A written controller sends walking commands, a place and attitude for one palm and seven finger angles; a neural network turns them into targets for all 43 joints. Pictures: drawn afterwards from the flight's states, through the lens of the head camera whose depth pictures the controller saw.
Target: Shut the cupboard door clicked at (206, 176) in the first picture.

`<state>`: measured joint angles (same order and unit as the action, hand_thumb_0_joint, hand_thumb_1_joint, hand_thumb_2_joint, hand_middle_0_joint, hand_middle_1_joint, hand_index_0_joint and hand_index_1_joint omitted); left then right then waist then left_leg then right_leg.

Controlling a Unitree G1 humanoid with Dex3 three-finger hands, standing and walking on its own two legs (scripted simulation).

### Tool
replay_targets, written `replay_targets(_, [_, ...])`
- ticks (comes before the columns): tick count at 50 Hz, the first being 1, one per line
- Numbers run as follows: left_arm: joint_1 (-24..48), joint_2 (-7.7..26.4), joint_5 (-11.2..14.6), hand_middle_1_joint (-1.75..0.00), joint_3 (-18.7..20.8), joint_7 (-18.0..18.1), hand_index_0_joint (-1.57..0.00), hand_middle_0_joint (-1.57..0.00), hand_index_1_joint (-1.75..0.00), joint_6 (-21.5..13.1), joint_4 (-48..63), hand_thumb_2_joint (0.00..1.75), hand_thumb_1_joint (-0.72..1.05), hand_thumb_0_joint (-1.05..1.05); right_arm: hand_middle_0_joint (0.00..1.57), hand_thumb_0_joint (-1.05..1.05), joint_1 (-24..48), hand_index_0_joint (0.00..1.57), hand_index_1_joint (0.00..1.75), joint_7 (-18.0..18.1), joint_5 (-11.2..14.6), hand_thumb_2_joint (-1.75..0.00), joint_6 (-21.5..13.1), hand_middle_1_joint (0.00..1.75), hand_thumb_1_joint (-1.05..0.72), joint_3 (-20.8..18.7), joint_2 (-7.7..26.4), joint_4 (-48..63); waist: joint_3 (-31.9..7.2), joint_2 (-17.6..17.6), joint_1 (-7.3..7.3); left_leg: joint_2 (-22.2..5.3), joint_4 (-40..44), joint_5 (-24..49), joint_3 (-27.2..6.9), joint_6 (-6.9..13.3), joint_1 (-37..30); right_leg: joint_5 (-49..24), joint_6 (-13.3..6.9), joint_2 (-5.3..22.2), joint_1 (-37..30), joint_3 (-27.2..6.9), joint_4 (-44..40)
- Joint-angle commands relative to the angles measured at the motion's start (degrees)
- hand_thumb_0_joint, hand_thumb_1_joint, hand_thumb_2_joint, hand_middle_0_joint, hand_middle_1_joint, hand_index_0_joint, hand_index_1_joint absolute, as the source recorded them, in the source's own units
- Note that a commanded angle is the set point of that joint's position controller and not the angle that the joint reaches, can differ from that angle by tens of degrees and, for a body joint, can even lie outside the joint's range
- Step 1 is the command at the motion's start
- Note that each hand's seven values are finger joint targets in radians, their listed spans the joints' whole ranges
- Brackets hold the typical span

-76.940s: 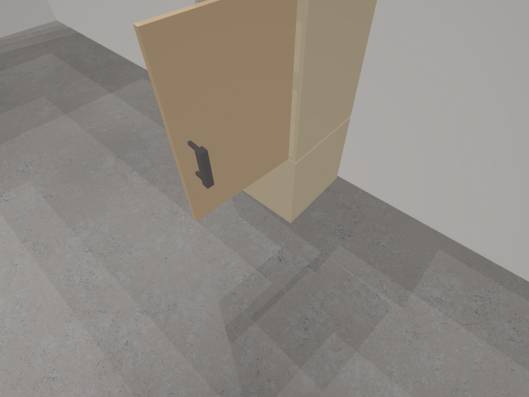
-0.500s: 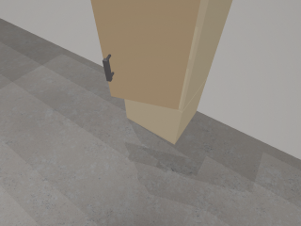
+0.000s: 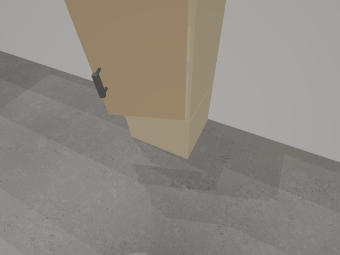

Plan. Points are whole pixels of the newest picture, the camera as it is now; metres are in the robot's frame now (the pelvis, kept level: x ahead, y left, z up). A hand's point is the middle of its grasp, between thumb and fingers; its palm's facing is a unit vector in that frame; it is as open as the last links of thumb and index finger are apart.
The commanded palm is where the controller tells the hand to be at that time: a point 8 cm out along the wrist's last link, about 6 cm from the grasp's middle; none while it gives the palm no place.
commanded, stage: take the last steps up to it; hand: left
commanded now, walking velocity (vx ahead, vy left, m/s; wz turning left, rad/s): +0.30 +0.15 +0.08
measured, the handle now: (100, 82) +0.80 +0.37 -0.10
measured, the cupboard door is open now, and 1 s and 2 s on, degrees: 19 19 19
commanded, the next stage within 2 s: come to a stop and stand still in 0.80 s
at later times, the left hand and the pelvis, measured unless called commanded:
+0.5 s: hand out of the picture +0.12 +0.29 -0.17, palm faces +0.08 -0.97 -0.22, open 7.4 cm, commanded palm none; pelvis +0.11 +0.09 +0.00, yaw +1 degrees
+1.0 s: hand (88, 199) +0.29 +0.29 -0.16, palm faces +0.09 -0.97 -0.22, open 7.2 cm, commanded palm none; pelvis +0.28 +0.11 +0.01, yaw +2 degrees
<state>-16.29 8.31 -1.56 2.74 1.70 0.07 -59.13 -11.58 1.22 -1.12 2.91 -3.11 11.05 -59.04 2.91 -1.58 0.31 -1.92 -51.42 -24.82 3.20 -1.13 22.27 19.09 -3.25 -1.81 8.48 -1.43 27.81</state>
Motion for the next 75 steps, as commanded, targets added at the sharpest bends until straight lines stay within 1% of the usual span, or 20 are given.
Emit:
replay_targets(1, [-8.1,9.3,-0.2,-0.3,2.3,0.3,-0.2,-0.2,-0.3,-1.7,0.2,0.9,0.9,0.0,0.2,0.0,2.5,0.2,0.3,-0.7,-0.1,-0.9,-2.4,0.3,-0.9,0.1,2.5,4.3,0.8,8.9,2.99,-0.6,2.3,0.4,-1.3,-0.1,11.3,-20.4,-9.1,17.1,-11.7,-16.8,-11.3])
replay_targets(8, [-9.3,10.4,-0.8,-0.3,3.1,-0.1,-0.2,-0.2,-0.3,-2.5,-0.5,0.9,0.9,0.0,0.2,0.0,5.4,0.2,0.3,-2.2,0.1,-0.9,-3.2,0.3,-0.9,-0.2,2.6,7.1,4.3,9.2,3.02,-1.4,7.3,1.0,-2.2,1.1,10.4,-10.0,-8.6,20.3,-9.1,-14.8,-14.1])
replay_targets(12, [-4.5,10.6,-0.3,-0.3,3.1,-0.6,-0.2,-0.2,-0.3,-2.3,0.2,0.9,0.9,0.0,0.2,0.0,-4.1,0.2,0.3,-2.2,0.0,-0.9,-4.0,0.3,-0.9,-0.1,3.8,4.5,3.6,6.8,-2.51,1.7,21.6,10.1,2.1,2.0,-12.1,-6.1,-3.6,14.8,6.1,-4.9,-8.1])
replay_targets(13, [-4.7,8.9,-0.3,-0.3,2.8,-0.9,-0.2,-0.2,-0.3,-2.2,0.3,0.9,0.9,0.0,0.2,0.0,-11.2,0.2,0.3,-1.7,0.0,-0.9,-4.5,0.3,-0.9,-0.7,5.9,1.9,0.3,0.4,-4.86,1.3,24.5,7.9,0.2,2.8,-23.5,-6.2,-2.1,11.0,12.1,-1.3,2.2])
replay_targets(14, [-5.8,6.4,0.3,-0.3,2.2,-1.3,-0.2,-0.2,-0.3,-2.0,1.4,0.9,0.9,0.0,0.2,0.0,-18.0,0.2,0.3,-1.0,-0.8,-0.9,-4.8,0.3,-0.9,-1.9,11.1,0.1,-3.6,-13.6,-6.58,-10.1,29.1,2.0,-15.4,7.2,-32.0,3.7,0.4,3.8,21.8,4.8,17.6])
replay_targets(15, [-2.7,5.1,0.2,-0.3,1.4,-1.4,-0.2,-0.2,-0.3,-2.1,3.9,0.9,0.9,0.0,0.2,0.0,-23.4,0.2,0.3,-0.4,-0.8,-0.9,-4.4,0.3,-0.9,-2.3,13.6,-0.6,-3.4,-19.0,-8.01,-18.7,38.2,-2.3,-28.2,12.1,-30.4,16.3,1.4,0.2,28.0,6.4,32.8])
replay_targets(16, [0.3,5.4,0.2,-0.3,1.4,-1.5,-0.2,-0.2,-0.3,-2.1,5.1,0.9,0.9,0.0,0.2,0.0,-20.4,0.2,0.3,0.0,-0.6,-0.9,-3.9,0.3,-0.9,-2.0,12.8,0.4,0.1,-11.3,-6.9,-20.1,40.4,-5.5,-28.5,14.5,-25.3,14.4,0.5,3.5,30.0,2.7,38.6])
replay_targets(21, [-1.9,3.7,-0.2,-0.3,1.3,-2.3,-0.2,-0.2,-0.3,-1.2,3.2,0.9,0.9,0.0,0.2,0.0,-9.1,0.2,0.3,0.3,-0.3,-0.9,-5.5,0.3,-0.9,0.7,5.9,2.6,3.9,-3.4,-0.2,-13.2,41.8,7.8,-14.6,12.7,-9.9,1.6,1.2,8.0,23.9,2.6,36.5])
replay_targets(32, [1.0,3.9,-0.1,-0.3,1.6,-2.1,-0.2,-0.2,-0.3,-1.4,5.5,0.9,0.9,0.0,0.2,0.0,-12.7,0.2,0.3,-0.2,0.0,-0.9,-5.6,0.3,-0.9,0.8,5.2,-2.8,3.3,1.4,2.04,-9.6,33.9,19.1,-4.4,11.2,-9.1,-8.3,1.4,3.8,6.4,7.6,6.7])
replay_targets(33, [-3.8,5.9,-0.2,-0.3,2.1,-1.8,-0.2,-0.2,-0.3,-1.8,4.2,0.9,0.9,0.0,0.2,0.0,-12.4,0.2,0.3,-0.4,0.4,-0.9,-5.6,0.3,-0.9,0.8,4.7,-3.0,1.8,4.1,4.5,-7.1,26.9,20.9,-2.2,9.5,-5.3,-8.6,0.6,4.1,-1.9,5.5,2.5])
replay_targets(35, [-15.8,14.7,-0.5,-0.3,4.3,-1.0,-0.2,-0.2,-0.3,-2.7,1.3,0.9,0.9,0.0,0.2,0.0,-15.1,0.2,0.3,-0.8,1.0,-0.9,-6.0,0.3,-0.9,1.0,1.9,-0.8,-5.9,22.7,7.13,4.9,-3.1,-6.3,5.4,3.9,11.2,1.5,-9.4,27.0,-19.4,-27.4,-13.4])
replay_targets(36, [-14.1,14.5,0.4,-0.3,4.2,-0.5,-0.2,-0.2,-0.3,-2.3,1.4,0.9,0.9,0.0,0.2,0.0,-12.7,0.2,0.3,-0.8,0.1,-0.9,-5.2,0.3,-0.9,0.2,4.0,-0.7,-2.6,14.6,6.01,2.2,-13.3,-9.2,-0.7,3.8,12.9,5.8,-11.2,29.6,-13.1,-30.1,-17.3])
replay_targets(41, [-2.6,6.5,0.2,-0.3,1.9,0.0,-0.2,-0.2,-0.3,-3.6,3.6,0.9,0.9,0.0,0.2,0.0,-12.0,0.2,0.3,-1.3,-0.3,-0.9,-3.8,0.3,-0.9,1.2,-1.3,-1.9,0.8,4.2,-0.41,-3.2,-11.1,6.6,-3.0,1.7,7.7,-21.9,-6.5,20.5,2.0,-5.0,-15.0])
replay_targets(49, [-1.8,7.5,-0.1,-0.3,1.4,0.1,-0.2,-0.2,-0.3,-2.9,2.0,0.9,0.9,0.0,0.2,0.0,-6.2,0.2,0.3,-1.4,0.4,-0.9,-2.7,0.3,-0.9,1.8,-1.5,1.4,-1.7,10.7,-0.1,-0.7,11.0,11.7,1.5,-0.7,0.3,-41.7,-4.2,15.2,-0.2,4.2,-8.5])
replay_targets(52, [-2.0,8.3,0.2,-0.3,1.4,0.8,-0.2,-0.2,-0.3,-1.5,1.2,0.9,0.9,0.0,0.2,0.0,-6.9,0.2,0.3,-1.0,0.3,-0.9,-3.0,0.3,-0.9,1.3,0.9,1.0,-3.3,10.5,-1.04,-0.5,22.3,21.6,0.4,-0.3,-8.7,-33.3,-1.4,13.2,1.5,4.6,-2.5])
replay_targets(55, [-6.8,4.4,0.9,-0.3,0.3,1.6,-0.2,-0.2,-0.3,0.2,1.0,0.9,0.9,0.0,0.2,0.0,-9.2,0.2,0.3,0.3,0.2,-0.9,-3.6,0.3,-0.9,0.0,9.3,0.7,-7.2,-10.4,-0.98,-18.3,27.9,60.2,-13.9,8.9,-17.5,10.4,4.5,4.4,8.2,7.1,10.0])
replay_targets(58, [-5.8,5.4,0.4,-0.3,0.6,1.1,-0.2,-0.2,-0.3,2.0,1.0,0.9,0.9,0.0,0.2,0.0,-4.8,0.2,0.3,1.9,-0.3,-0.9,-2.8,0.3,-0.9,-0.1,9.4,2.2,-2.9,-14.7,-1.04,-20.0,31.7,54.2,-15.6,12.3,-12.1,16.1,3.7,3.4,12.9,1.5,28.3])
replay_targets(64, [-3.4,7.1,0.1,-0.3,2.7,-0.4,-0.2,-0.2,-0.3,3.1,3.4,0.9,0.9,0.0,0.2,0.0,-1.5,0.2,0.3,2.9,-0.3,-0.9,-2.2,0.3,-0.9,-1.4,9.6,4.3,-9.8,-4.9,-1.04,-19.4,29.4,46.2,-10.8,12.5,-17.9,7.9,5.2,2.6,20.8,-1.9,38.7])
replay_targets(72, [-3.0,5.2,0.0,-0.3,2.2,-1.4,-0.2,-0.2,-0.3,3.3,4.8,0.9,0.9,0.0,0.2,0.0,1.4,0.2,0.3,1.3,-1.2,-0.9,-1.4,0.3,-0.9,-2.5,10.9,4.6,-4.8,-11.1,-0.73,-16.6,36.2,8.0,-11.3,9.1,-4.9,7.3,3.4,2.6,8.3,4.0,15.2])
replay_targets(75, [-10.6,7.0,-0.3,-0.3,2.6,-1.1,-0.2,-0.2,-0.3,2.6,2.5,0.9,0.9,0.0,0.2,0.0,2.9,0.2,0.3,0.7,-0.5,-0.9,-0.7,0.3,-0.9,-2.6,9.0,5.3,-4.1,-3.4,2.91,-9.2,30.3,-2.1,-5.1,4.1,5.4,-2.7,2.2,2.9,-5.0,4.8,-2.5])
